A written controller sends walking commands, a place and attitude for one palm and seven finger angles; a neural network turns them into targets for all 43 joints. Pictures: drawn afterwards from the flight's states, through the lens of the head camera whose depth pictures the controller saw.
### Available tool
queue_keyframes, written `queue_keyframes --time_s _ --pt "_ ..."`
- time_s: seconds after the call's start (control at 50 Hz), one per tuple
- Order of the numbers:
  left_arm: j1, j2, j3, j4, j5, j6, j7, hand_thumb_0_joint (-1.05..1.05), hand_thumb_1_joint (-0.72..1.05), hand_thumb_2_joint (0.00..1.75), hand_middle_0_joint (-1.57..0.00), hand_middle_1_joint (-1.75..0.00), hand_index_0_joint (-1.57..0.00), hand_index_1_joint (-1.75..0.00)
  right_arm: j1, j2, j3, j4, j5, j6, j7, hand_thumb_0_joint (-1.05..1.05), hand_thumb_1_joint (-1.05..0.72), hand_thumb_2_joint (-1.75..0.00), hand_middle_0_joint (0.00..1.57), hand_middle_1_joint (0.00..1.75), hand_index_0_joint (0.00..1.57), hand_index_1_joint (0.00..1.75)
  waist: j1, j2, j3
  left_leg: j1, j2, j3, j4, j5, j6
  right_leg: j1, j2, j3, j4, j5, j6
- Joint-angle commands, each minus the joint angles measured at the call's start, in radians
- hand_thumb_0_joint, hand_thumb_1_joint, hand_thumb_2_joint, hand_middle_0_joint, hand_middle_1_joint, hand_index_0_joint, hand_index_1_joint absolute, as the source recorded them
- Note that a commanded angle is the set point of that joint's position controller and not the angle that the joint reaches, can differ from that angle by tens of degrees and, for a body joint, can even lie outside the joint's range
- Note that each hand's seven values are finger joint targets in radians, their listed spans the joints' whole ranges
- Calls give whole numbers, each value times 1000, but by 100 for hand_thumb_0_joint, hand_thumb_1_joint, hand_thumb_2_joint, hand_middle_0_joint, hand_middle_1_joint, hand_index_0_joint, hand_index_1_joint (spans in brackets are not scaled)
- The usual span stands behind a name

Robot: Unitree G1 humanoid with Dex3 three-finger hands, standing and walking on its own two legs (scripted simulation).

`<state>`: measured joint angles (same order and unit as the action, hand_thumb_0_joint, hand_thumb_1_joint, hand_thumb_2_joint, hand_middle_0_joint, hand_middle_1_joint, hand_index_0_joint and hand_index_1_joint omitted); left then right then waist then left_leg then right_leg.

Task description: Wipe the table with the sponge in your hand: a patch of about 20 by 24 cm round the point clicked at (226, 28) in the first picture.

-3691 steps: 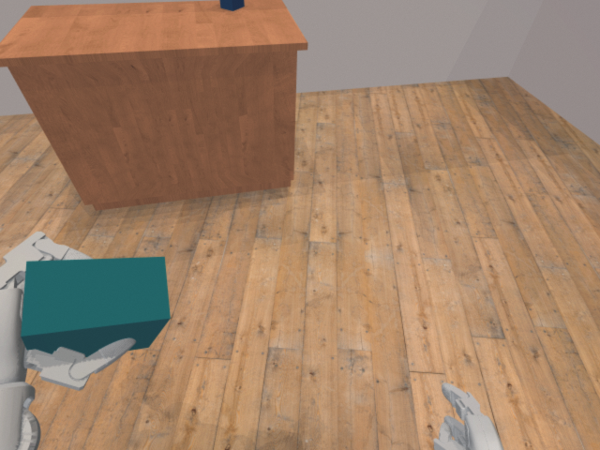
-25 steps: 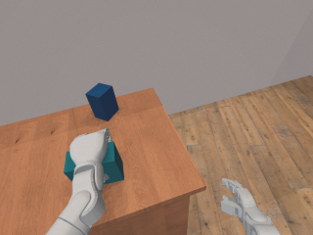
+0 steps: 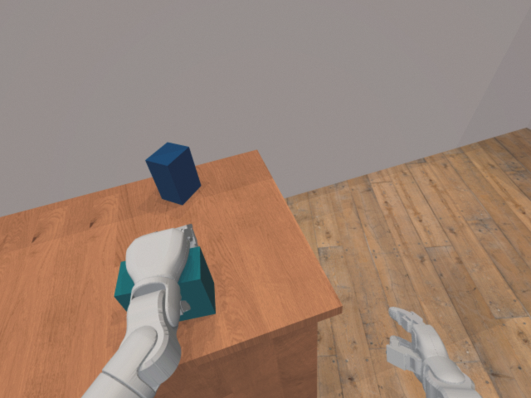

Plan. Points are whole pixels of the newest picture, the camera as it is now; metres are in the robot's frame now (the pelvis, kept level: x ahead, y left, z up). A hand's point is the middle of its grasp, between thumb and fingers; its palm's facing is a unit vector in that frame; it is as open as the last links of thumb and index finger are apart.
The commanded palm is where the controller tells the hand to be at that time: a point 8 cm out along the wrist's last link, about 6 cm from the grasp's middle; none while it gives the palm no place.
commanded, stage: slide across to the third lane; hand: left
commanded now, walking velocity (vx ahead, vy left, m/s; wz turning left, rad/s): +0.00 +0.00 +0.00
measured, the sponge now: (173, 294) +0.27 +0.20 +0.02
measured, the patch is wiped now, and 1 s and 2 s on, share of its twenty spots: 0.95 0.95 1.00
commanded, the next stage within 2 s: wipe forward along the third lane in 0.44 s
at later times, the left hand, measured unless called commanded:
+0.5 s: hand (208, 262) +0.30 +0.14 +0.07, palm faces +0.04 -0.10 -0.99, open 10.1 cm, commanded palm +0.26 +0.12 +0.12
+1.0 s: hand (217, 249) +0.33 +0.13 +0.07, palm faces -0.01 -0.07 -1.00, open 10.1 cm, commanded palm +0.31 +0.14 +0.11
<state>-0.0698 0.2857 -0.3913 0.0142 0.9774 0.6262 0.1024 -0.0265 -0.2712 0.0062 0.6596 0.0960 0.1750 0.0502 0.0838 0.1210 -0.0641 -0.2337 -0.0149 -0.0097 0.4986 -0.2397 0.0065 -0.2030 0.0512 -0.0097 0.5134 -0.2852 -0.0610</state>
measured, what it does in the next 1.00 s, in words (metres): stands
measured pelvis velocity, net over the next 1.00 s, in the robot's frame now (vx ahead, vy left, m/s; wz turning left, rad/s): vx -0.03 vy -0.02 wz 0.01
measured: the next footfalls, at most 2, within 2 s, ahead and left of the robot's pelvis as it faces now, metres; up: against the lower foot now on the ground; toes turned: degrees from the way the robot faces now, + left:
none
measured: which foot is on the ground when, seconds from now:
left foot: down 0.00-1.00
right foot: down 0.00-1.00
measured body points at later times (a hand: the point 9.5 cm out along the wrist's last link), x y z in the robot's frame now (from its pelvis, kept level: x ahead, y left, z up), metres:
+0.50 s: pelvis -0.01 +0.00 +0.00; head -0.04 -0.06 +0.44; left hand +0.29 +0.14 +0.13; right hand +0.25 -0.18 -0.08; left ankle +0.02 +0.12 -0.74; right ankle -0.01 -0.08 -0.74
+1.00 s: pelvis -0.03 -0.02 +0.00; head -0.06 -0.06 +0.44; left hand +0.33 +0.13 +0.12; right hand +0.20 -0.24 -0.10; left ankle +0.02 +0.12 -0.74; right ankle -0.01 -0.08 -0.74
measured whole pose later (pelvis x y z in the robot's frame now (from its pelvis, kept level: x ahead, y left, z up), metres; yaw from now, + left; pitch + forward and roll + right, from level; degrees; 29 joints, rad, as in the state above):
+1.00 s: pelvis -0.03 -0.02 +0.00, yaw +1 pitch +0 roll +1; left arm -0.49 0.13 -0.43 0.55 0.94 0.63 0.16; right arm 0.00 -0.26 0.01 0.73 0.10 0.19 0.00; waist 0.06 0.08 -0.10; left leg -0.32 0.00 -0.03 0.52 -0.20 -0.01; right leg -0.30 0.06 -0.03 0.56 -0.26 -0.09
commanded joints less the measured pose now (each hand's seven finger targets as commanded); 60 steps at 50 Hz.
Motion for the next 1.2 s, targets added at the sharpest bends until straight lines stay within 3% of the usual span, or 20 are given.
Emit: queue_keyframes --time_s 0.0,0.06,0.18,0.26,0.38,0.46,0.5,0.54,0.56,0.64,0.74,0.76,0.78,0.84,0.86,0.94,1.02,1.1,1.16,1.18 --pt "-238 -58 -44 -130 -29 -56 3 0 10 130 -120 -160 -120 -160 -275 -54 -15 -182 6 -74 3 0 -90 -90 20 30 20 30 -15 -211 -135 59 -14 -30 -43 112 49 -3 -21 67 -102 150 0" --pt "-260 -45 -23 -116 -25 -61 13 0 10 130 -120 -160 -120 -160 -271 -56 -20 -174 3 -79 7 0 -90 -90 20 30 20 30 -10 -222 -146 62 -17 -25 -39 118 46 8 -21 78 -106 172 -1" --pt "-360 -133 -109 -81 -17 -57 32 0 10 130 -120 -160 -120 -160 -281 -44 -15 -164 7 -82 20 0 -90 -90 20 30 20 30 -18 -186 -133 64 -12 -31 -40 108 41 -39 -20 39 -83 133 -5" --pt "-411 -130 -102 -55 -24 -50 40 0 10 130 -120 -160 -120 -160 -279 -48 -17 -152 7 -78 23 0 -90 -90 20 30 20 30 -19 -198 -161 63 -16 -31 -33 105 39 -31 -19 48 -84 137 -6" --pt "-517 -186 -136 26 -29 -50 60 0 10 130 -120 -160 -120 -160 -270 -39 -17 -134 11 -83 25 0 -90 -90 20 30 20 30 -26 -204 -172 58 -18 -28 -18 83 39 -64 -23 23 -67 105 -3" --pt "-504 -152 -87 53 -37 -45 69 0 10 130 -120 -160 -120 -160 -273 -45 -18 -135 6 -73 25 0 -90 -90 20 30 20 30 -10 -233 -197 39 -18 -30 -18 95 35 -35 -23 31 -68 136 -5" --pt "-479 -170 -102 64 -37 -42 73 0 10 130 -120 -160 -120 -160 -272 -41 -18 -139 6 -67 27 0 -90 -90 20 30 20 30 -8 -245 -201 39 -18 -19 -8 113 36 -29 -28 26 -63 162 0" --pt "-491 -149 -82 80 -36 -36 77 0 10 130 -120 -160 -120 -160 -274 -45 -17 -136 5 -59 23 0 -90 -90 20 30 20 30 -9 -231 -193 29 -18 -14 -7 106 34 -30 -29 37 -68 160 0" --pt "-501 -109 -35 92 -40 -33 80 0 10 130 -120 -160 -120 -160 -274 -49 -15 -135 3 -52 19 0 -90 -90 20 30 20 30 -9 -232 -179 15 -18 -19 -17 97 33 -25 -25 52 -78 163 -4" --pt "-579 -111 -48 170 -28 -24 84 0 10 130 -120 -160 -120 -160 -265 -51 -11 -115 8 -48 0 0 -90 -90 20 30 20 30 -29 -220 -124 2 -15 -6 -23 43 29 -79 -31 54 -100 77 1" --pt "-602 -98 -28 257 -16 -12 87 0 10 130 -120 -160 -120 -160 -246 -57 -10 -110 8 -44 -20 0 -90 -90 20 30 20 30 -27 -203 -159 -15 -22 4 -23 36 29 -62 -35 65 -101 74 2" --pt "-603 -50 27 295 -19 -7 89 0 10 130 -120 -160 -120 -160 -242 -60 -10 -105 7 -39 -26 0 -90 -90 20 30 20 30 -24 -215 -151 -33 -20 -5 -33 24 27 -59 -30 77 -111 62 -2" --pt "-613 -67 7 324 -11 -3 90 0 10 130 -120 -160 -120 -160 -236 -63 -9 -100 8 -37 -34 0 -90 -90 20 30 20 30 -29 -243 -153 -36 -21 6 -32 13 27 -60 -37 73 -113 31 6" --pt "-683 -79 -3 390 1 4 92 0 10 130 -120 -160 -120 -160 -224 -64 -11 -95 10 -39 -45 0 -90 -90 20 30 20 30 -41 -236 -139 -46 -23 12 -31 -10 26 -90 -38 77 -125 -10 7" --pt "-688 -39 35 407 1 5 94 0 10 130 -120 -160 -120 -160 -226 -67 -12 -95 9 -37 -48 0 -90 -90 20 30 20 30 -33 -211 -148 -51 -22 4 -40 -12 24 -82 -35 87 -124 -11 1" --pt "-725 -66 19 509 6 10 99 0 10 130 -120 -160 -120 -160 -199 -67 -13 -90 11 -35 -57 0 -90 -90 20 30 20 30 -41 -220 -151 -68 -25 17 -30 -23 24 -98 -40 81 -127 -42 8" --pt "-741 -7 77 564 -6 -15 102 0 10 130 -120 -160 -120 -160 -174 -75 -14 -89 6 -31 -72 0 -90 -90 20 30 20 30 -39 -246 -168 -96 -25 20 -24 -22 25 -76 -47 104 -134 -39 14" --pt "-780 -13 73 623 2 -43 103 0 10 130 -120 -160 -120 -160 -143 -74 -14 -87 5 -31 -83 0 -90 -90 20 30 20 30 -51 -225 -133 -115 -24 13 -27 -43 24 -113 -44 96 -133 -73 13" --pt "-849 3 89 638 -3 -66 107 0 10 130 -120 -160 -120 -160 -125 -69 -15 -88 5 -36 -92 0 -90 -90 20 30 20 30 -60 -224 -153 -123 -24 14 -25 -44 28 -108 -48 105 -138 -86 16" --pt "-844 37 110 661 1 -73 112 0 10 130 -120 -160 -120 -160 -114 -76 -16 -81 3 -39 -96 0 -90 -90 20 30 20 30 -57 -222 -144 -129 -24 15 -21 -51 26 -115 -48 113 -141 -108 18"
